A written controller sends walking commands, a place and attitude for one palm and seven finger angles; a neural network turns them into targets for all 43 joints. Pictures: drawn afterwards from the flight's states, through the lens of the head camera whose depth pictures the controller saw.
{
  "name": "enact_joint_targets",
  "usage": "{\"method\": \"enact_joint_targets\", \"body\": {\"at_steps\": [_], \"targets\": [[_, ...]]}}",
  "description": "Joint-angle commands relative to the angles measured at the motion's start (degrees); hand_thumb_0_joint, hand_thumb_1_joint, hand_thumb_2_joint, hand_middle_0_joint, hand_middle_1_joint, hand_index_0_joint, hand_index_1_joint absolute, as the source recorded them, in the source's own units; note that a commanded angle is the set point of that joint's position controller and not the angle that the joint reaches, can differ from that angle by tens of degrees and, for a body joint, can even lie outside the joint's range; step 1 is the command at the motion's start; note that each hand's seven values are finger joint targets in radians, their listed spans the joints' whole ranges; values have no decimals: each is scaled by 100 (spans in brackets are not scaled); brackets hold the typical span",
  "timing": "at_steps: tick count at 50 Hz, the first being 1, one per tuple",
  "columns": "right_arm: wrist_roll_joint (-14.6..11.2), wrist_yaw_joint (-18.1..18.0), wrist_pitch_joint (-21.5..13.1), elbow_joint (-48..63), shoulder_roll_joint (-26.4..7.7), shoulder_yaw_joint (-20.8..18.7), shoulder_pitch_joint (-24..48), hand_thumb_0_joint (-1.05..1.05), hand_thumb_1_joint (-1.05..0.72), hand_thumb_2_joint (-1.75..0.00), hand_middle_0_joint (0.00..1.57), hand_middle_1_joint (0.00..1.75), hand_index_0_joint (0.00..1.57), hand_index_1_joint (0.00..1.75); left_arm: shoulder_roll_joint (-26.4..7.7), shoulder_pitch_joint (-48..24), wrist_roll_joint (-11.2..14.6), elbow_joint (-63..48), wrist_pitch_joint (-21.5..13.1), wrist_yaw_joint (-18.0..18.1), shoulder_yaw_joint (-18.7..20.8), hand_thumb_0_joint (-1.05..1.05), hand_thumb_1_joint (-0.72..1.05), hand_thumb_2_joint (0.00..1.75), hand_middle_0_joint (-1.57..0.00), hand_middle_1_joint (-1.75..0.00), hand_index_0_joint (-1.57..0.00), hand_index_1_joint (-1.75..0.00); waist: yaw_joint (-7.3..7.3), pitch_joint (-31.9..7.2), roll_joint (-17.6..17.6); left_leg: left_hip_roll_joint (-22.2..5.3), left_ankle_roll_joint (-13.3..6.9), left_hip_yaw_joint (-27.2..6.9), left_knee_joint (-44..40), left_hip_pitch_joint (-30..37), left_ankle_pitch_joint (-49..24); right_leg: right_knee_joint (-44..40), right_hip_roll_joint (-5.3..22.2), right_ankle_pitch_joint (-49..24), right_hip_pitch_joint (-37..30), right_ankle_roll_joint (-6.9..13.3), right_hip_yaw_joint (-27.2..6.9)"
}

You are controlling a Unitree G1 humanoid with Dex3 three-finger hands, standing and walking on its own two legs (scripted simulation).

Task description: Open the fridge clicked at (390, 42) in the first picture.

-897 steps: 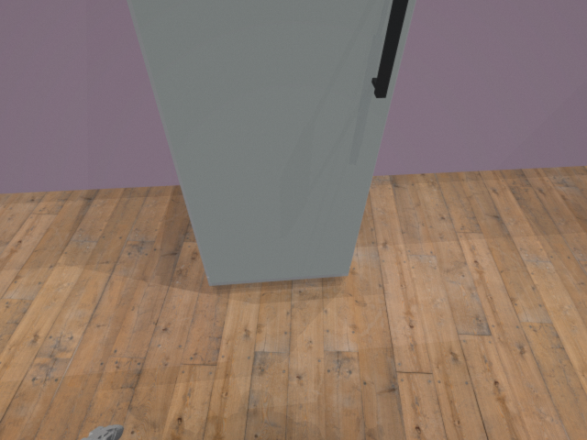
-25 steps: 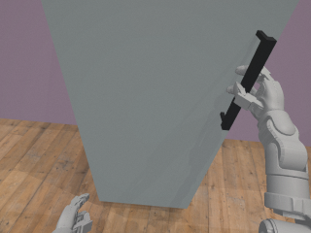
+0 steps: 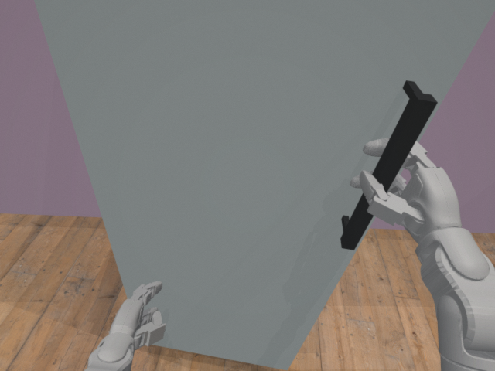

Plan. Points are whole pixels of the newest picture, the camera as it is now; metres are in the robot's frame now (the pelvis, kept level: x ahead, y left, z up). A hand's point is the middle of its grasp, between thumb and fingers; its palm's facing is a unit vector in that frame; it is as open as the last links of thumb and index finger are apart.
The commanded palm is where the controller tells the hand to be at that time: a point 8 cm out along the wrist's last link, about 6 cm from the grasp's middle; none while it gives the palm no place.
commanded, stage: walk backward, drawing the door open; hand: right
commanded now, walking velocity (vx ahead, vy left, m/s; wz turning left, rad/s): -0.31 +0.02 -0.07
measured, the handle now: (375, 176) +0.33 -0.16 +0.22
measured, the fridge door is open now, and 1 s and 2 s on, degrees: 10 28 43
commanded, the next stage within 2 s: none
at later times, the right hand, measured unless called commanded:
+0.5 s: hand (373, 252) +0.21 -0.12 +0.21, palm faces +0.04 +0.96 -0.27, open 7.3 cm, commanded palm +0.18 -0.17 +0.23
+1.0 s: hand (357, 295) +0.15 -0.08 +0.21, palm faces +0.20 +0.95 -0.25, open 7.5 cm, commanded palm +0.12 -0.12 +0.23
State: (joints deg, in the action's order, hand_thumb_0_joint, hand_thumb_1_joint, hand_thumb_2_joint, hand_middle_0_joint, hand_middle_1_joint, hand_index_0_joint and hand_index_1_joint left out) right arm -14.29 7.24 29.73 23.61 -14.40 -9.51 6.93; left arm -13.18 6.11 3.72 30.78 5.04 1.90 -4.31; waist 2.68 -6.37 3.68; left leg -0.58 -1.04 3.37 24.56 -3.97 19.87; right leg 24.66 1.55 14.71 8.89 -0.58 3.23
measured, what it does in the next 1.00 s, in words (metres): walks backwards, turning right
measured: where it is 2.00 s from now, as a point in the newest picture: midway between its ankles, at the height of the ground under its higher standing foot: outside the picture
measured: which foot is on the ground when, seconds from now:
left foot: down 0.00-1.00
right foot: down 0.00-0.88, up 0.90-1.00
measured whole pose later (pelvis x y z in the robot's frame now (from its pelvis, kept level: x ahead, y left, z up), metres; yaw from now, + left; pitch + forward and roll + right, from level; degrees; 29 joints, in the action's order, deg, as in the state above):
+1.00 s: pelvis -0.13 +0.09 -0.01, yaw -19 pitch +0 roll -2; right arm -1.2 -0.9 0.4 26.0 -15.1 1.3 11.7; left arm -8.5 9.5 -1.0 39.1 -4.1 4.3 1.8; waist -3.6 8.7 -1.0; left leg 1.3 -7.3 9.1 31.5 -14.3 17.6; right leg 60.2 0.1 23.4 31.5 -2.2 -1.4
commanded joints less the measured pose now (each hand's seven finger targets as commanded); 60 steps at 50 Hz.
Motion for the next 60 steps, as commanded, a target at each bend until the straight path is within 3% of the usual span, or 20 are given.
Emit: {"method": "enact_joint_targets", "body": {"at_steps": [1,7,16,26,30,34,37,40,42,43,44,45,46,50,54,55,56,57,58,60], "targets": [[729,-768,-2081,889,-870,-73,741,0,-90,-90,45,140,45,140,-611,-590,-220,-958,-53,107,272,0,90,90,-20,-30,-20,-30,-188,-311,-951,-316,435,-326,-416,-860,-4875,890,39,-2871,-596,389,-148],[841,-1056,-3222,1714,-1037,-103,508,0,-90,-90,45,140,45,140,-445,-606,-281,-1126,246,208,347,0,90,90,-20,-30,-20,-30,-216,-859,-579,-503,271,-337,-39,-426,-4506,630,169,-2892,-523,325,-341],[1021,-1210,-3882,1915,-909,106,614,0,-90,-90,45,140,45,140,-283,-371,-314,-1066,-41,177,454,0,90,90,-20,-30,-20,-30,-383,-1154,-438,-227,284,-140,-10,-749,-2892,481,385,-3680,-812,269,-600],[1033,-1228,-4051,1608,-842,213,1613,0,-90,-90,45,140,45,140,-221,-584,-331,-712,-545,243,469,0,90,90,-20,-30,-20,-30,-423,-416,-111,38,117,-366,-116,-404,380,-1057,622,569,1162,341,-1400],[1092,-1248,-3970,1790,-893,231,1931,0,-90,-90,45,140,45,140,-111,-501,-296,-500,-693,264,548,0,90,90,-20,-30,-20,-30,-507,-584,-999,-527,-106,-473,-1057,-1221,1072,157,64,356,353,107,-729],[1145,-1285,-3783,1848,-775,327,1899,0,-90,-90,45,140,45,140,-111,-262,-332,-329,-868,294,574,0,90,90,-20,-30,-20,-30,-675,-629,-853,-843,-442,-45,-667,-1891,1149,1199,-63,155,104,13,-577],[1067,-1233,-3714,2103,-777,361,2145,0,-90,-90,45,140,45,140,-157,-354,-347,-351,-987,324,609,0,90,90,-20,-30,-20,-30,-680,-333,-462,-377,-281,37,20,-1882,1441,360,204,1055,677,133,-1452],[987,-1095,-3659,2203,-815,274,2284,0,-90,-90,45,140,45,140,-256,-593,-447,-407,-1125,243,714,0,90,90,-20,-30,-20,-30,-457,-516,1205,535,127,-387,2624,121,1067,-2470,1520,2343,2556,695,-4133],[1011,-1042,-3711,1917,-830,55,1974,0,-90,-90,45,140,45,140,-187,-814,-452,-390,-1130,178,782,0,90,90,-20,-30,-20,-30,-169,-551,275,460,-63,-942,1502,1258,998,-1577,1186,1339,3067,458,-2945],[1013,-1021,-3750,1971,-944,16,2030,0,-90,-90,45,140,45,140,-57,-841,-379,-330,-1151,179,744,0,90,90,-20,-30,-20,-30,-197,-647,-571,56,-177,-1129,76,1335,791,-445,493,1034,2772,292,-2001],[1028,-1017,-3762,1959,-870,211,2223,0,-90,-90,45,140,45,140,152,-607,-326,-156,-1169,184,714,0,90,90,-20,-30,-20,-30,-328,-627,-2186,-1044,-546,-1539,-1512,312,1160,1674,-515,858,1960,-153,-639],[1183,-1082,-3804,2108,-917,67,2343,0,-90,-90,45,140,45,140,-55,-660,-297,-251,-1194,202,807,0,90,90,-20,-30,-20,-30,-213,-492,-1911,-1888,-1015,-1683,-1419,-486,906,3791,-455,1252,2201,-227,-210],[1296,-1033,-3758,2036,-703,244,2270,0,-90,-90,45,140,45,140,-36,-578,-433,-193,-1219,219,767,0,90,90,-20,-30,-20,-30,-251,-337,-1178,-1854,-1029,-1245,-1156,-980,622,4649,-235,1285,2150,-141,-427],[1311,-863,-3986,2169,-427,591,2408,0,-90,-90,45,140,45,140,126,-375,-604,-274,-1477,368,608,0,90,90,-20,-30,-20,-30,-239,-322,-1064,-1494,-846,-102,-91,754,-3800,3439,82,1534,2377,-126,107],[1374,-899,-4117,2008,-261,820,2194,0,-90,-90,45,140,45,140,133,157,-526,-227,-1581,393,635,0,90,90,-20,-30,-20,-30,-573,-887,-1568,-678,560,903,1525,778,-7500,139,-161,937,576,105,1084],[1404,-894,-4200,2010,-252,963,2414,0,-90,-90,45,140,45,140,30,392,-524,-133,-1568,381,717,0,90,90,-20,-30,-20,-30,-947,-1095,-1087,-511,1070,1003,2995,-787,-7128,-1044,195,-481,-1343,381,710],[1308,-852,-4293,1944,42,1101,2390,0,-90,-90,45,140,45,140,-328,79,-624,-323,-1493,281,871,0,90,90,-20,-30,-20,-30,-878,-1178,504,-10,1059,428,5202,-3016,-2005,-1058,2260,-3496,-2881,1137,-1877],[1406,-884,-4362,2014,-69,831,2649,0,-90,-90,45,140,45,140,-585,-279,-656,-504,-1332,134,1019,0,90,90,-20,-30,-20,-30,-638,-1064,707,-166,445,-936,6390,-3472,1141,-285,3596,-5092,-2362,1666,-3560],[1333,-876,-4193,1611,-97,768,2916,0,-90,-90,45,140,45,140,-902,-409,-318,-660,-1109,-24,1186,0,90,90,-20,-30,-20,-30,-773,-327,-210,-268,220,-1086,6126,-4219,1718,-215,3217,-5658,-2537,1347,-2956],[1416,-714,-4359,2300,-415,406,2988,0,-90,-90,45,140,45,140,-514,-815,-450,-377,-1255,5,1073,0,90,90,-20,-30,-20,-30,-394,-113,381,-789,167,-1842,4226,-3740,1330,159,2949,-3240,-966,1381,-2771]]}}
